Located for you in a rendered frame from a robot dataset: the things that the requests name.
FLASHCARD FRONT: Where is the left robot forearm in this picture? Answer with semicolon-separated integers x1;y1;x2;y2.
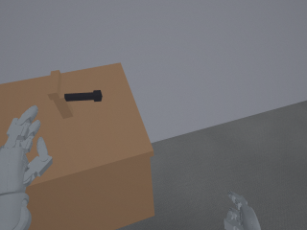
0;191;32;230

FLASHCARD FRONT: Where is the tap lever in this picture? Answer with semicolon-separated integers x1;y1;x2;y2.
64;90;103;102

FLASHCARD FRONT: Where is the counter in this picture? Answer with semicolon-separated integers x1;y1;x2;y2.
0;62;154;230

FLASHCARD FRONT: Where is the left robot hand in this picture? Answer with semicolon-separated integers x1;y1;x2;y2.
0;105;53;195

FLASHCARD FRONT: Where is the right robot hand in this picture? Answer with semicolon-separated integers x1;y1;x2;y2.
224;191;261;230

